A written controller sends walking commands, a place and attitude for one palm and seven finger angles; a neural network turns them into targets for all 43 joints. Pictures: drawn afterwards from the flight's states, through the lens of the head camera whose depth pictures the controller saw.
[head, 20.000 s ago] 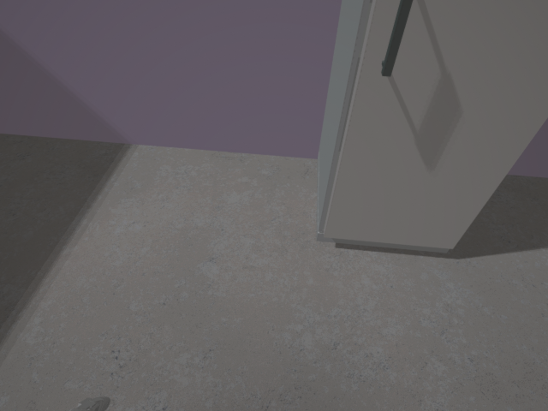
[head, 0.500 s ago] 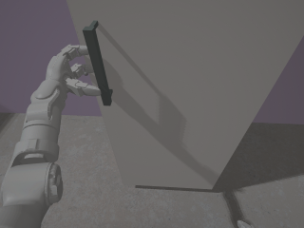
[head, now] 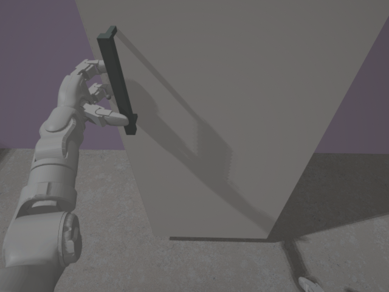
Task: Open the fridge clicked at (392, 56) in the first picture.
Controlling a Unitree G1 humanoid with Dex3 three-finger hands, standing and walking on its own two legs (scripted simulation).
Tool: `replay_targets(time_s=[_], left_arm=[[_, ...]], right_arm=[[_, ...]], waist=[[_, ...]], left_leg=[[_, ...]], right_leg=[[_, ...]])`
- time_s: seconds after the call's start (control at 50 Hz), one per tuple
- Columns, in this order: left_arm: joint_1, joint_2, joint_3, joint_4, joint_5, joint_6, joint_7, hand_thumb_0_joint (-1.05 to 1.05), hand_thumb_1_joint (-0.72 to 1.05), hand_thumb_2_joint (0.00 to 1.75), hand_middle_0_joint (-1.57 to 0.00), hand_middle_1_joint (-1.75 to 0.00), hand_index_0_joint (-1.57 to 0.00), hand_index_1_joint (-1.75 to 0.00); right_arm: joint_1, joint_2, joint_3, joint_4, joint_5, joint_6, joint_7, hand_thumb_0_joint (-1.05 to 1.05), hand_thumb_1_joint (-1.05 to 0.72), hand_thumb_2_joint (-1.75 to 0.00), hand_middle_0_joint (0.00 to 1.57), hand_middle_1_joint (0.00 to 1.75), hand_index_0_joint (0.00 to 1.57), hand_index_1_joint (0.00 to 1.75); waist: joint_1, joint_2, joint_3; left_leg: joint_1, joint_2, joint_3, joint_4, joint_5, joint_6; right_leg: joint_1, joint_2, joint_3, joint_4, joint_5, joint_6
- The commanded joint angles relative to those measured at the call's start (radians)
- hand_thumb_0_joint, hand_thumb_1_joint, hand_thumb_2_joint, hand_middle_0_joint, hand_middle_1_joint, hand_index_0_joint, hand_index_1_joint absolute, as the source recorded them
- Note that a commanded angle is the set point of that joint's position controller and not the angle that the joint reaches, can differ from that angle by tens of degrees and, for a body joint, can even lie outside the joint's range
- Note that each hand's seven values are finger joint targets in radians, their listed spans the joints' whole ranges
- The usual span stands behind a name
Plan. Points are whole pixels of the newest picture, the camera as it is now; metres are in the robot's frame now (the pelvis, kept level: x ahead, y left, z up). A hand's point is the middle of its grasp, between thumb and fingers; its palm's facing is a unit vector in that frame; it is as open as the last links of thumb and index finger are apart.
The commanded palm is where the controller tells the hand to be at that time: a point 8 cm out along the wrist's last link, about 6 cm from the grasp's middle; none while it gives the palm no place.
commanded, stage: slide the fingers in behind the handle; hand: left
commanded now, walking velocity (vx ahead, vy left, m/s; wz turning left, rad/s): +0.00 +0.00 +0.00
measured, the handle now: (122, 86) +0.48 +0.16 +0.20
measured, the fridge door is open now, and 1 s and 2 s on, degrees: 0 0 0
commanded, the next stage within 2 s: grip the handle and tug to test in 1.44 s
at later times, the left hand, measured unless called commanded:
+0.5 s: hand (112, 99) +0.42 +0.17 +0.21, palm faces -0.02 -1.00 +0.00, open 14.0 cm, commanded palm +0.40 +0.22 +0.21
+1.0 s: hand (124, 97) +0.43 +0.14 +0.21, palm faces +0.00 -1.00 +0.01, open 14.0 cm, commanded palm +0.40 +0.19 +0.21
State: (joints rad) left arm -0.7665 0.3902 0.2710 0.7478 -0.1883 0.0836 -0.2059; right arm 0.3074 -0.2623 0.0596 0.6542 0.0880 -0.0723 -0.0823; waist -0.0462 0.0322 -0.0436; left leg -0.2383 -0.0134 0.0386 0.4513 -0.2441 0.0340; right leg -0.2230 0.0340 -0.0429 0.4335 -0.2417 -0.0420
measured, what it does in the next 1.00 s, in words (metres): stands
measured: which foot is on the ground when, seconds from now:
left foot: down 0.00-1.00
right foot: down 0.00-1.00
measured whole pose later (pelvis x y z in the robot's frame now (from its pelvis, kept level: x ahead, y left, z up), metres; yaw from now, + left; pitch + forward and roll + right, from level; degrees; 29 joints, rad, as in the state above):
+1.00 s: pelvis +0.00 +0.00 +0.00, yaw +0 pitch +0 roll +0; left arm -0.72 0.28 0.20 0.56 -0.18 0.21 -0.08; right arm 0.26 -0.24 0.06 0.65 0.07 -0.01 -0.07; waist -0.03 0.03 -0.04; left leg -0.19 -0.02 0.04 0.42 -0.23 0.03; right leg -0.18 0.03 -0.04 0.40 -0.23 -0.04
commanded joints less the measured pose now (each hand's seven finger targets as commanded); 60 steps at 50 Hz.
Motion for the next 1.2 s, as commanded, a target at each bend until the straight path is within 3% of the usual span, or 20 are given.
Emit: replay_targets(time_s=[0.0, 0.02, 0.04, 0.06, 0.12, 0.2, 0.24, 0.28, 0.4, 0.52, 0.56, 0.72, 0.78, 0.86, 0.88, 0.96, 1.02, 1.08, 1.14, 1.18], left_arm=[[-0.423, 0.246, 0.061, -0.278, -0.021, -0.046, -0.001, 0.00, -0.50, 0.30, -0.30, -1.20, -0.30, -1.20], [-0.431, 0.261, 0.070, -0.289, -0.021, -0.038, -0.003, 0.00, -0.50, 0.30, -0.30, -1.20, -0.30, -1.20], [-0.443, 0.204, 0.024, -0.291, -0.026, -0.025, -0.011, 0.00, -0.50, 0.30, -0.30, -1.20, -0.30, -1.20], [-0.475, 0.210, 0.023, -0.306, -0.027, -0.019, -0.012, 0.00, -0.50, 0.30, -0.30, -1.20, -0.30, -1.20], [-0.504, 0.166, -0.013, -0.381, -0.025, -0.010, -0.006, 0.00, -0.50, 0.30, -0.30, -1.20, -0.30, -1.20], [-0.488, 0.161, -0.004, -0.368, -0.039, 0.006, 0.005, 0.00, -0.50, 0.30, -0.30, -1.20, -0.30, -1.20], [-0.462, 0.154, 0.001, -0.361, -0.039, 0.018, 0.012, 0.00, -0.50, 0.30, -0.30, -1.20, -0.30, -1.20], [-0.401, 0.192, 0.035, -0.343, -0.030, 0.027, 0.023, 0.00, -0.50, 0.30, -0.30, -1.20, -0.30, -1.20], [-0.405, 0.128, -0.009, -0.467, -0.023, 0.037, 0.044, 0.00, -0.50, 0.30, -0.30, -1.20, -0.30, -1.20], [-0.368, 0.099, -0.014, -0.499, -0.026, 0.074, 0.059, 0.00, -0.50, 0.30, -0.30, -1.20, -0.30, -1.20], [-0.381, 0.083, -0.030, -0.463, -0.023, 0.095, 0.068, 0.00, -0.50, 0.30, -0.30, -1.20, -0.30, -1.20], [-0.491, 0.016, -0.087, -0.476, -0.013, 0.085, 0.112, 0.00, -0.50, 0.30, -0.30, -1.20, -0.30, -1.20], [-0.453, 0.077, -0.027, -0.409, -0.014, 0.077, 0.120, 0.00, -0.50, 0.30, -0.30, -1.20, -0.30, -1.20], [-0.430, 0.077, -0.016, -0.379, -0.002, 0.071, 0.127, 0.00, -0.50, 0.30, -0.30, -1.20, -0.30, -1.20], [-0.402, 0.113, 0.012, -0.368, 0.000, 0.066, 0.130, 0.00, -0.50, 0.30, -0.30, -1.20, -0.30, -1.20], [-0.418, 0.054, -0.045, -0.446, 0.005, 0.050, 0.114, 0.00, -0.50, 0.30, -0.30, -1.20, -0.30, -1.20], [-0.431, 0.028, -0.072, -0.459, -0.010, 0.053, 0.101, 0.00, -0.50, 0.30, -0.30, -1.20, -0.30, -1.20], [-0.395, 0.099, -0.006, -0.438, -0.017, 0.066, 0.099, 0.00, -0.50, 0.30, -0.30, -1.20, -0.30, -1.20], [-0.462, 0.048, -0.060, -0.454, -0.015, 0.071, 0.102, 0.00, -0.50, 0.30, -0.30, -1.20, -0.30, -1.20], [-0.401, 0.102, -0.008, -0.404, -0.015, 0.075, 0.109, 0.00, -0.50, 0.30, -0.30, -1.20, -0.30, -1.20]], right_arm=[[-0.080, -0.134, -0.052, -0.151, 0.003, -0.037, -0.009, 0.00, -0.90, -0.90, 0.20, 0.30, 0.20, 0.30], [-0.078, -0.135, -0.054, -0.152, 0.004, -0.037, -0.010, 0.00, -0.90, -0.90, 0.20, 0.30, 0.20, 0.30], [-0.087, -0.131, -0.051, -0.155, 0.006, -0.037, -0.011, 0.00, -0.90, -0.90, 0.20, 0.30, 0.20, 0.30], [-0.084, -0.133, -0.054, -0.148, 0.009, -0.038, -0.013, 0.00, -0.90, -0.90, 0.20, 0.30, 0.20, 0.30], [-0.096, -0.125, -0.053, -0.151, 0.006, -0.042, -0.013, 0.00, -0.90, -0.90, 0.20, 0.30, 0.20, 0.30], [-0.094, -0.127, -0.053, -0.138, 0.002, -0.040, -0.013, 0.00, -0.90, -0.90, 0.20, 0.30, 0.20, 0.30], [-0.099, -0.124, -0.053, -0.139, 0.002, -0.037, -0.011, 0.00, -0.90, -0.90, 0.20, 0.30, 0.20, 0.30], [-0.100, -0.128, -0.054, -0.141, -0.001, -0.027, -0.009, 0.00, -0.90, -0.90, 0.20, 0.30, 0.20, 0.30], [-0.131, -0.114, -0.054, -0.165, -0.002, -0.015, 0.003, 0.00, -0.90, -0.90, 0.20, 0.30, 0.20, 0.30], [-0.151, -0.108, -0.053, -0.167, -0.004, -0.001, 0.003, 0.00, -0.90, -0.90, 0.20, 0.30, 0.20, 0.30], [-0.147, -0.109, -0.050, -0.155, -0.004, 0.006, 0.000, 0.00, -0.90, -0.90, 0.20, 0.30, 0.20, 0.30], [-0.150, -0.099, -0.046, -0.142, -0.012, 0.006, -0.006, 0.00, -0.90, -0.90, 0.20, 0.30, 0.20, 0.30], [-0.136, -0.107, -0.048, -0.131, -0.019, 0.010, -0.009, 0.00, -0.90, -0.90, 0.20, 0.30, 0.20, 0.30], [-0.139, -0.098, -0.044, -0.137, -0.018, 0.012, -0.005, 0.00, -0.90, -0.90, 0.20, 0.30, 0.20, 0.30], [-0.135, -0.104, -0.047, -0.138, -0.019, 0.017, -0.003, 0.00, -0.90, -0.90, 0.20, 0.30, 0.20, 0.30], [-0.146, -0.096, -0.047, -0.156, -0.013, 0.013, 0.002, 0.00, -0.90, -0.90, 0.20, 0.30, 0.20, 0.30], [-0.149, -0.101, -0.051, -0.156, -0.009, 0.010, 0.002, 0.00, -0.90, -0.90, 0.20, 0.30, 0.20, 0.30], [-0.149, -0.109, -0.054, -0.151, -0.010, 0.012, -0.005, 0.00, -0.90, -0.90, 0.20, 0.30, 0.20, 0.30], [-0.152, -0.100, -0.049, -0.144, -0.008, 0.007, -0.005, 0.00, -0.90, -0.90, 0.20, 0.30, 0.20, 0.30], [-0.146, -0.110, -0.052, -0.140, -0.010, 0.011, -0.007, 0.00, -0.90, -0.90, 0.20, 0.30, 0.20, 0.30]], waist=[[0.032, -0.033, -0.275], [0.032, -0.045, -0.281], [0.020, -0.032, -0.259], [0.011, -0.031, -0.256], [0.009, 0.054, -0.291], [0.006, -0.002, -0.280], [0.015, -0.016, -0.289], [0.034, -0.042, -0.290], [0.039, 0.022, -0.323], [0.042, -0.023, -0.291], [0.029, -0.049, -0.246], [0.015, -0.002, -0.274], [0.027, -0.074, -0.289], [0.040, -0.065, -0.282], [0.051, -0.071, -0.283], [0.043, 0.000, -0.296], [0.027, -0.035, -0.273], [0.041, -0.070, -0.256], [0.021, -0.028, -0.245], [0.036, -0.074, -0.232]], left_leg=[[0.141, 0.016, -0.049, -0.031, 0.242, 0.029], [0.137, 0.016, -0.051, -0.033, 0.236, 0.027], [0.140, 0.016, -0.049, -0.034, 0.226, 0.028], [0.153, 0.017, -0.053, -0.032, 0.220, 0.028], [0.213, 0.016, -0.062, -0.021, 0.268, 0.021], [0.207, 0.016, -0.070, -0.020, 0.273, 0.020], [0.201, 0.014, -0.069, -0.021, 0.280, 0.017], [0.182, 0.015, -0.064, -0.023, 0.291, 0.018], [0.232, 0.018, -0.065, -0.016, 0.374, 0.010], [0.221, 0.020, -0.061, -0.023, 0.373, 0.009], [0.198, 0.021, -0.066, -0.032, 0.329, 0.008], [0.241, 0.019, -0.082, -0.036, 0.302, 0.003], [0.213, 0.017, -0.074, -0.043, 0.288, 0.009], [0.182, 0.012, -0.058, -0.046, 0.290, 0.013], [0.170, 0.011, -0.057, -0.048, 0.289, 0.014], [0.195, 0.011, -0.047, -0.040, 0.328, 0.014], [0.197, 0.012, -0.051, -0.043, 0.294, 0.019], [0.176, 0.011, -0.045, -0.050, 0.261, 0.023], [0.178, 0.008, -0.050, -0.050, 0.228, 0.022], [0.157, 0.011, -0.046, -0.053, 0.214, 0.024]], right_leg=[[0.082, -0.030, 0.039, -0.045, 0.304, 0.014], [0.087, -0.028, 0.039, -0.044, 0.300, 0.014], [0.063, -0.028, 0.038, -0.048, 0.289, 0.015], [0.046, -0.026, 0.036, -0.053, 0.279, 0.015], [0.026, -0.025, 0.033, -0.047, 0.289, 0.008], [0.024, -0.021, 0.026, -0.050, 0.290, 0.008], [0.034, -0.023, 0.025, -0.044, 0.299, 0.008], [0.058, -0.024, 0.025, -0.042, 0.311, 0.010], [0.066, -0.025, 0.024, -0.031, 0.362, 0.005], [0.075, -0.022, 0.019, -0.035, 0.369, 0.007], [0.051, -0.021, 0.014, -0.045, 0.328, 0.009], [0.028, -0.020, 0.016, -0.055, 0.268, 0.003], [0.066, -0.019, 0.017, -0.061, 0.275, 0.008], [0.095, -0.024, 0.024, -0.056, 0.309, 0.009], [0.112, -0.026, 0.026, -0.060, 0.311, 0.009], [0.117, -0.027, 0.029, -0.051, 0.359, 0.005], [0.096, -0.023, 0.028, -0.062, 0.334, 0.010], [0.105, -0.023, 0.032, -0.073, 0.307, 0.014], [0.074, -0.025, 0.033, -0.078, 0.270, 0.014], [0.087, -0.025, 0.033, -0.085, 0.256, 0.017]])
